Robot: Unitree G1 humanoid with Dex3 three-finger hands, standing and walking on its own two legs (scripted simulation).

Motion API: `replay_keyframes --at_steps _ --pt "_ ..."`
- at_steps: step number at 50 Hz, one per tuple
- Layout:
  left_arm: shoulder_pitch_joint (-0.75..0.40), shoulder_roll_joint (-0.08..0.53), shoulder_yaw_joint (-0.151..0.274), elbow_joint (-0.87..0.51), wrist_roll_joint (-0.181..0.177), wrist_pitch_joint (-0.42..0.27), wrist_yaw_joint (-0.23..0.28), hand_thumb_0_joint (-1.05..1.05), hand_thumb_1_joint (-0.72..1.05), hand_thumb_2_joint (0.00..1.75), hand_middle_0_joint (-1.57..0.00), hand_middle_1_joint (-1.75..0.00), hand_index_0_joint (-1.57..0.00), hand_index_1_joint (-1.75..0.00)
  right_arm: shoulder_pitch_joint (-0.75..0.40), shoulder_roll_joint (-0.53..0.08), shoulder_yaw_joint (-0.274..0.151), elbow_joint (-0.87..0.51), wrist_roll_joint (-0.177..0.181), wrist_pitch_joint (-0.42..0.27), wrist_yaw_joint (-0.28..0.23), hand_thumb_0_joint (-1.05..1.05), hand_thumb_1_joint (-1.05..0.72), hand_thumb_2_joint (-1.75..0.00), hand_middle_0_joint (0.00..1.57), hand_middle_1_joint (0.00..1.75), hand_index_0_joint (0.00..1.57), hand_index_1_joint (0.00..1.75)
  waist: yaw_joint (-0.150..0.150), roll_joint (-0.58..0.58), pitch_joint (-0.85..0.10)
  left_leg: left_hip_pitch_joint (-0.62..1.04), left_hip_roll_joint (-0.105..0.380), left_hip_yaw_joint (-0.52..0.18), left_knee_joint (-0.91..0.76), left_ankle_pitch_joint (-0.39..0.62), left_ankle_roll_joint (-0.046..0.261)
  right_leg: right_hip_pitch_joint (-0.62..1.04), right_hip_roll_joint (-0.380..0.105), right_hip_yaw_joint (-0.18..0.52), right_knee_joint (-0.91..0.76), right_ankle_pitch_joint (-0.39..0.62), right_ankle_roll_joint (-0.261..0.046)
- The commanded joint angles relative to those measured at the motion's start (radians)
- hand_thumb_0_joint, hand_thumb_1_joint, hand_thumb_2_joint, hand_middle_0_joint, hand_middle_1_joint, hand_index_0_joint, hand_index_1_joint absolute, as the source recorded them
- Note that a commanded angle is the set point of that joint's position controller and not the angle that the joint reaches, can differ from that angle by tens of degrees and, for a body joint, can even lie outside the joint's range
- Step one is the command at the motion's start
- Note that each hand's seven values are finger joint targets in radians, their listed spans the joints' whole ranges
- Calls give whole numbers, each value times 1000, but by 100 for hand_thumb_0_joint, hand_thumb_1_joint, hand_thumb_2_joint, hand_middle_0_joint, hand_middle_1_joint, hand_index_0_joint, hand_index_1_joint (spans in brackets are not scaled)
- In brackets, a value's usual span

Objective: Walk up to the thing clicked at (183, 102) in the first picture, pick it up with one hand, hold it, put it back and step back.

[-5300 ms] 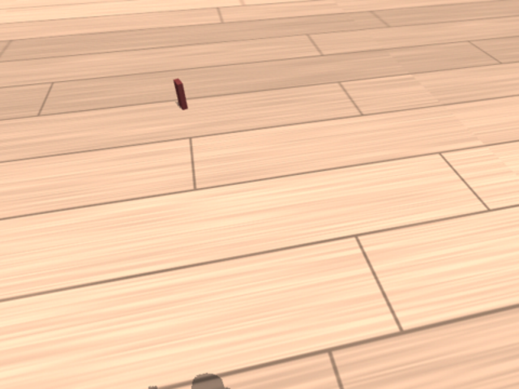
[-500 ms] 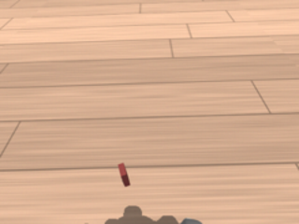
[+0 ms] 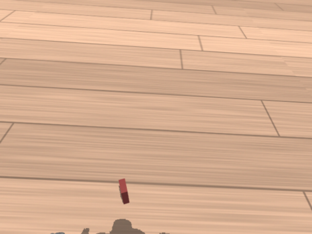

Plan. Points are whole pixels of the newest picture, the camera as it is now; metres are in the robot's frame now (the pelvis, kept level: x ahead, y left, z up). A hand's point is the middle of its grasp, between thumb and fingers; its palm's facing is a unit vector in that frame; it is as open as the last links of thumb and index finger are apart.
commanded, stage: walk up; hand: left
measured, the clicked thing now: (124, 191) +0.45 +0.19 -0.67
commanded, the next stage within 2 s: stand in 1.40 s
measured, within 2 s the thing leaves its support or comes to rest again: neither
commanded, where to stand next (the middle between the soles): +0.10 -0.02 m, yaw +0 degrees
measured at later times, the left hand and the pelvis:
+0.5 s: hand out of the picture +0.09 +0.25 -0.14, palm faces +0.03 -0.94 -0.35, open 7.4 cm; pelvis +0.03 -0.01 +0.02, yaw +1 degrees
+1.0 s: hand out of the picture +0.12 +0.24 -0.14, palm faces -0.01 -0.95 -0.32, open 7.4 cm; pelvis +0.04 -0.01 +0.02, yaw +0 degrees
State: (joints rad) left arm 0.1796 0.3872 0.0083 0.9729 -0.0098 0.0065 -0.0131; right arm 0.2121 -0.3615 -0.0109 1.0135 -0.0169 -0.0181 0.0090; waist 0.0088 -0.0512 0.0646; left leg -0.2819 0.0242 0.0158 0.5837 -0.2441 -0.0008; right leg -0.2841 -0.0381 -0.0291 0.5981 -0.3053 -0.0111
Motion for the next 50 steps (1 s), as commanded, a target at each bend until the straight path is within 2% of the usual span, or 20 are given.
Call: replay_keyframes --at_steps 1,3,4,5,7,10,12,15,20,28,38,50 --pt "-2 191 48 7 3 -29 6 0 90 90 -20 -30 -20 -30 -110 -238 -41 -57 9 -37 -9 0 -90 -90 20 30 20 30 26 217 -38 -76 136 -185 -263 -131 46 106 -33 67 -138 56 -23" --pt "-24 186 41 26 6 -27 6 0 90 90 -20 -30 -20 -30 -120 -241 -38 -45 10 -30 -8 0 -90 -90 20 30 20 30 15 217 -56 -58 138 -188 -296 -216 45 112 -40 65 -162 8 -22" --pt "-20 183 37 40 7 -27 4 0 90 90 -20 -30 -20 -30 -134 -241 -38 -40 11 -26 -8 0 -90 -90 20 30 20 30 19 216 -47 -56 138 -191 -309 -265 44 105 -44 69 -176 -12 -19" --pt "-31 188 36 47 8 -28 2 0 90 90 -20 -30 -20 -30 -143 -240 -37 -37 10 -24 -9 0 -90 -90 20 30 20 30 15 190 -41 -54 133 -187 -313 -265 43 105 -45 70 -192 -7 -15" --pt "-35 189 34 69 8 -31 0 0 90 90 -20 -30 -20 -30 -159 -232 -34 -26 12 -24 -9 0 -90 -90 20 30 20 30 16 154 -36 -11 119 -168 -287 -199 36 83 -56 85 -227 10 -16" --pt "-72 196 31 86 9 -42 3 0 90 90 -20 -30 -20 -30 -149 -217 -30 -2 19 -28 -11 0 -90 -90 20 30 20 30 -6 76 -74 84 101 -126 -235 20 29 82 -89 112 -268 142 -20" --pt "-78 195 29 96 7 -47 6 0 90 90 -20 -30 -20 -30 -148 -216 -31 13 24 -28 -12 0 -90 -90 20 30 20 30 -10 49 -100 143 100 -107 -206 148 29 86 -100 112 -279 225 -18" --pt "-90 189 29 112 6 -48 9 0 90 90 -20 -30 -20 -30 -158 -213 -35 29 27 -24 -14 0 -90 -90 20 30 20 30 -14 21 -123 171 102 -99 -207 208 30 117 -106 97 -282 283 -14" --pt "-100 179 29 128 6 -42 13 0 90 90 -20 -30 -20 -30 -188 -209 -36 53 23 -14 -14 0 -90 -90 20 30 20 30 -8 7 -104 190 101 -97 -238 203 25 106 -103 88 -308 236 -6" --pt "-122 175 37 136 10 -36 16 0 90 90 -20 -30 -20 -30 -209 -205 -32 80 16 -17 -16 0 -90 -90 20 30 20 30 -1 46 -104 170 108 -92 -281 236 15 170 -102 73 -314 257 -2" --pt "-144 171 43 126 17 -30 12 0 90 90 -20 -30 -20 -30 -197 -202 -27 91 10 -19 -16 0 -90 -90 20 30 20 30 -4 66 -92 142 104 -89 -309 158 13 180 -96 82 -334 191 -4" --pt "-150 168 46 119 16 -26 10 0 90 90 -20 -30 -20 -30 -169 -204 -23 91 8 -22 -19 0 -90 -90 20 30 20 30 -8 51 -111 152 104 -84 -308 165 15 194 -93 86 -325 220 -3"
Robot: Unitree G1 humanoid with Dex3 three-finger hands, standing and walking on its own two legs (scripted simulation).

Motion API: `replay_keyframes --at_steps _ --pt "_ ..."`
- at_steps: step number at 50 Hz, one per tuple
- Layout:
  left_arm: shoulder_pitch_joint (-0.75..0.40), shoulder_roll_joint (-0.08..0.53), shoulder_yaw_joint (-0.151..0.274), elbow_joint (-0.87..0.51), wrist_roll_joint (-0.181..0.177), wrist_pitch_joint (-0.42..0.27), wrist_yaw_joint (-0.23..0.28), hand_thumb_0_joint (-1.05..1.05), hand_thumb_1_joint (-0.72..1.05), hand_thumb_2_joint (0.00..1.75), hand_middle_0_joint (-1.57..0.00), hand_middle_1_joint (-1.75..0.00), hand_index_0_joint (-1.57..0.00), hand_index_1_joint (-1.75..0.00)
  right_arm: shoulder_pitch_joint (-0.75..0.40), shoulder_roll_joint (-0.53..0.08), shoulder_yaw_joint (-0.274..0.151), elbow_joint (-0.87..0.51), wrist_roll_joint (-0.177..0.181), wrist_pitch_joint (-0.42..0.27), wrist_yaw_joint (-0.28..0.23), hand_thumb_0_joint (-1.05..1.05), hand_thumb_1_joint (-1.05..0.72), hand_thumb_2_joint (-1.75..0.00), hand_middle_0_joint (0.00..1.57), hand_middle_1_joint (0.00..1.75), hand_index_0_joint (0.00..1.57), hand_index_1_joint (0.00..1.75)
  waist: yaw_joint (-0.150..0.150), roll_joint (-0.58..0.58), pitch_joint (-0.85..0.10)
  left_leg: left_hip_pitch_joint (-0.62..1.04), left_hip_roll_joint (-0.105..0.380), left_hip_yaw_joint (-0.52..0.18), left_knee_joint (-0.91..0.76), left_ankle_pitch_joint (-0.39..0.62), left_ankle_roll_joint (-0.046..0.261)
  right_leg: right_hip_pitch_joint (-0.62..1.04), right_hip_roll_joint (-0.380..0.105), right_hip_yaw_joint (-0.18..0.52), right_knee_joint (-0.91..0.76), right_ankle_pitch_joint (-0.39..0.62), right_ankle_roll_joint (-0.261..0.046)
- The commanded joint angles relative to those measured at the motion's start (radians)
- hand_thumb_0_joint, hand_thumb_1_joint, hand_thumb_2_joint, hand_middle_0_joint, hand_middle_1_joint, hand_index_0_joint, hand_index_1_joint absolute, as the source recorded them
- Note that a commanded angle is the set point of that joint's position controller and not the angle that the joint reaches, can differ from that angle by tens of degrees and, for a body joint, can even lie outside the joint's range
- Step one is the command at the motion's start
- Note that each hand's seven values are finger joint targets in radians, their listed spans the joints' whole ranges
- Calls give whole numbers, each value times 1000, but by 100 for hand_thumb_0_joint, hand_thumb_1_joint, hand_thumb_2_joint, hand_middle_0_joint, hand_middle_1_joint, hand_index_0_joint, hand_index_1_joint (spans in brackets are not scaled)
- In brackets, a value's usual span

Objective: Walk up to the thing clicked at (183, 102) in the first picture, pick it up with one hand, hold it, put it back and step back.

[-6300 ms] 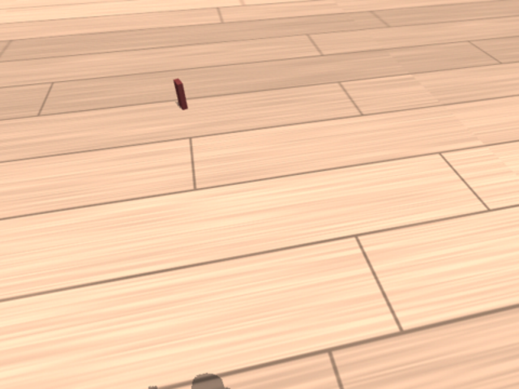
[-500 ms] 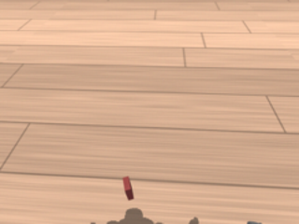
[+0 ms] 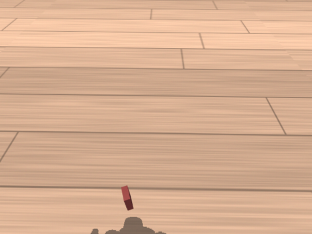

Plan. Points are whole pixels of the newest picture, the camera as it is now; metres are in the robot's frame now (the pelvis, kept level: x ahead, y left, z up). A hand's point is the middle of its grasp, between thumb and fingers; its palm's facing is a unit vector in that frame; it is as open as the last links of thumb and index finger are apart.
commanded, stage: walk up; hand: left
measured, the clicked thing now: (127, 198) +0.41 +0.20 -0.69
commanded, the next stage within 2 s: stand in 0.40 s
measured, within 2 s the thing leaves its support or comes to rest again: neither
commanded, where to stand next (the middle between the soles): +0.06 -0.01 m, yaw -1 degrees
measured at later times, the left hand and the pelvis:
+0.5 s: hand out of the picture +0.08 +0.25 -0.16, palm faces -0.01 -0.95 -0.32, open 7.4 cm; pelvis +0.01 +0.00 +0.00, yaw +0 degrees
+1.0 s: hand out of the picture +0.10 +0.26 -0.16, palm faces -0.02 -0.94 -0.34, open 7.4 cm; pelvis +0.02 +0.00 +0.00, yaw +0 degrees
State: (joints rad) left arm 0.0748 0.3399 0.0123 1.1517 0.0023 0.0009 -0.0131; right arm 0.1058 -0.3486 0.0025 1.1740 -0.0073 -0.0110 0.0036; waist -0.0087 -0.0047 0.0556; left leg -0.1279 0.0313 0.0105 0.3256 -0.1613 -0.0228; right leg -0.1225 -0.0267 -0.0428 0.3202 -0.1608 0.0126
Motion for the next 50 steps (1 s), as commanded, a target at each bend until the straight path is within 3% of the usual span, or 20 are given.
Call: replay_keyframes --at_steps 1,15,21,25,33,37,41,50 --pt "-42 213 43 -54 5 -19 10 0 90 90 -20 -30 -20 -30 -68 -218 -39 -71 -1 -29 -14 0 -90 -90 20 30 20 30 10 7 -100 5 97 -80 -49 90 37 22 -100 94 -47 73 -26" --pt "-38 211 44 -59 5 -20 11 0 90 90 -20 -30 -20 -30 -57 -211 -39 -80 -2 -24 -12 0 -90 -90 20 30 20 30 6 3 -69 -11 90 -82 -55 65 35 12 -99 98 -58 58 -21" --pt "-24 220 37 -63 8 -28 17 0 90 90 -20 -30 -20 -30 -69 -209 -41 -88 -3 -18 -10 0 -90 -90 20 30 20 30 6 5 -75 16 107 -89 -59 87 33 0 -111 101 -65 36 -25" --pt "-27 219 32 -68 7 -32 19 0 90 90 -20 -30 -20 -30 -66 -217 -44 -87 -3 -18 -10 0 -90 -90 20 30 20 30 3 28 -96 25 110 -84 -55 127 31 14 -114 99 -59 82 -25" --pt "-7 220 24 -66 7 -33 19 0 90 90 -20 -30 -20 -30 -66 -212 -40 -85 -1 -15 -5 0 -90 -90 20 30 20 30 6 11 -76 9 103 -84 -61 78 32 8 -112 98 -71 38 -21" --pt "-8 227 26 -70 5 -37 21 0 90 90 -20 -30 -20 -30 -63 -215 -41 -85 -1 -19 -7 0 -90 -90 20 30 20 30 6 12 -118 38 112 -83 -47 192 32 44 -121 94 -45 168 -27" --pt "-8 229 27 -69 4 -35 22 0 90 90 -20 -30 -20 -30 -61 -218 -42 -83 0 -19 -10 0 -90 -90 20 30 20 30 6 6 -116 52 115 -80 -45 218 31 51 -119 88 -39 185 -26" --pt "-12 229 27 -68 6 -28 20 0 90 90 -20 -30 -20 -30 -53 -213 -37 -84 -2 -15 -10 0 -90 -90 20 30 20 30 5 15 -67 4 104 -79 -78 89 29 33 -116 93 -63 69 -23"
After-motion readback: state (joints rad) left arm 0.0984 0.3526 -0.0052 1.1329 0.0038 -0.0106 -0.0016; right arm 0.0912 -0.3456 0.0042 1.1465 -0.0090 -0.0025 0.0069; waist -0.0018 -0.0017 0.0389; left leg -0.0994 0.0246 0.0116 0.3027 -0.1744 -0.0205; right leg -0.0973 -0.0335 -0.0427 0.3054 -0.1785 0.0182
